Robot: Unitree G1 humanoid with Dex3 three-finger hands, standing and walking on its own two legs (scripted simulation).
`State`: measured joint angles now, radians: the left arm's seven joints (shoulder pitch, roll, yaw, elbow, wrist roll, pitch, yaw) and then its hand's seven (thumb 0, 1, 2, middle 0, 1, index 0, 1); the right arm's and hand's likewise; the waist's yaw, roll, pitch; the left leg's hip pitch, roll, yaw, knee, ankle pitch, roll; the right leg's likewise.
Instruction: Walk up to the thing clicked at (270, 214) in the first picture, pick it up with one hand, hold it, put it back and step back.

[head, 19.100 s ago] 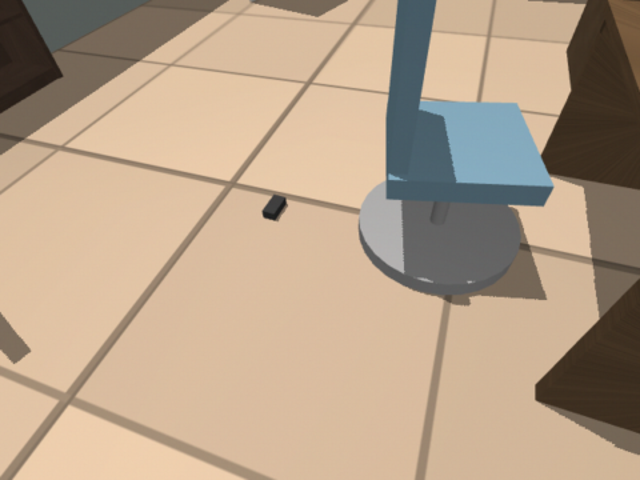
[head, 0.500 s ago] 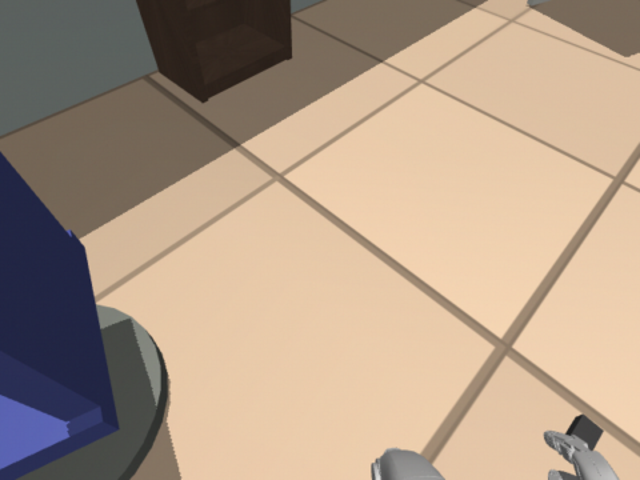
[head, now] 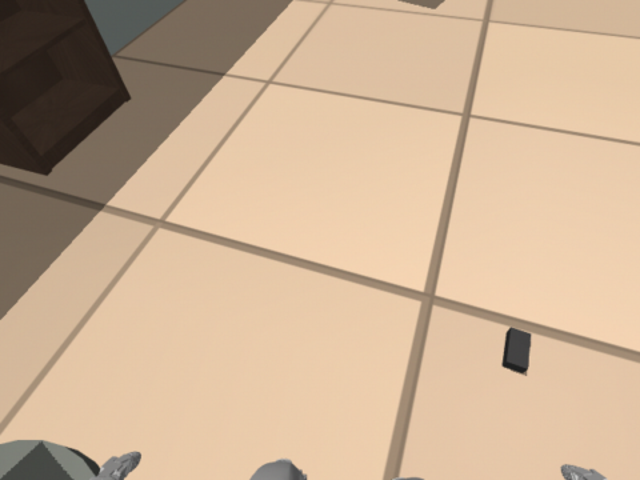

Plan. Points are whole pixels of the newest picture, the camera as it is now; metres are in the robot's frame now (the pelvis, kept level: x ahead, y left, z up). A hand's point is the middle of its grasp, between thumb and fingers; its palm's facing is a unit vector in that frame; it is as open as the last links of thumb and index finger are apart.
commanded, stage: walk up
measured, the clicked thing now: (516, 349) +0.55 -0.56 -0.74
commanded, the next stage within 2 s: none
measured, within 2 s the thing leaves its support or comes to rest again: neither
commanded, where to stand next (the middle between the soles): +0.06 -0.02 m, yaw -30 degrees
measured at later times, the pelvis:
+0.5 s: pelvis -0.01 -0.01 -0.01, yaw -16 degrees
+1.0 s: pelvis -0.04 -0.01 +0.00, yaw -12 degrees
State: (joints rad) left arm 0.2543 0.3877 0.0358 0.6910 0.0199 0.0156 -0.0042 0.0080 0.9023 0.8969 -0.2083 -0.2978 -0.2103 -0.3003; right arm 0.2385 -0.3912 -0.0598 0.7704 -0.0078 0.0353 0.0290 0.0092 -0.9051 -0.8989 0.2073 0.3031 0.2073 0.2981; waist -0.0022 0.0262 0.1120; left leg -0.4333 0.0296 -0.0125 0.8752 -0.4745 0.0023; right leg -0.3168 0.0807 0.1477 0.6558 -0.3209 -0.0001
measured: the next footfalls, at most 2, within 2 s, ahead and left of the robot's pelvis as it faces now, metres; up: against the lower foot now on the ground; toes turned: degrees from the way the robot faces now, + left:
left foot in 0.04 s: +0.08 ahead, +0.12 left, +0.00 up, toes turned -2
right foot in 0.46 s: +0.01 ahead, -0.14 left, +0.00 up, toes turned -15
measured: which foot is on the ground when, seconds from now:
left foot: up 0.00-0.02, down 0.04-0.48, up 0.50-0.78, down 0.80-1.00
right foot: down 0.00-0.06, up 0.08-0.44, down 0.46-0.84, up 0.86-1.00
